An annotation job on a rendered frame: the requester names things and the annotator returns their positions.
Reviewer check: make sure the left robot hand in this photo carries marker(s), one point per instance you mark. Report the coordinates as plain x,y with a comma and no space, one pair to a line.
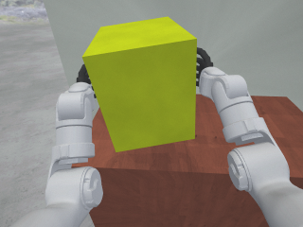
84,77

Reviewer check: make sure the pedestal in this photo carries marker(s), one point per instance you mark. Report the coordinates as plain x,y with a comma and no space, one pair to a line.
187,183

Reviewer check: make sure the right robot upper arm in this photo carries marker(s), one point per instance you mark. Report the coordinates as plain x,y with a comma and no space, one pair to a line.
260,170

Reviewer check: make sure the right robot hand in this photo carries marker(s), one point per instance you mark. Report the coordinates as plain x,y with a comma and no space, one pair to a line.
204,62

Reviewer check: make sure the left robot upper arm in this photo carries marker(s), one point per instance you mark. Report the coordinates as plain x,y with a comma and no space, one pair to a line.
71,194

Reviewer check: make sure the right robot forearm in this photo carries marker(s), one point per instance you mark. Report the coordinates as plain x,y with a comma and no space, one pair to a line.
241,123

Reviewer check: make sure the carton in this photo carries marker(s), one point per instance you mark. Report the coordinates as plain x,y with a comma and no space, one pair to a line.
144,77

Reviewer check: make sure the left robot forearm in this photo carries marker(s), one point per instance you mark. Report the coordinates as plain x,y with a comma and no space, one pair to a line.
73,124

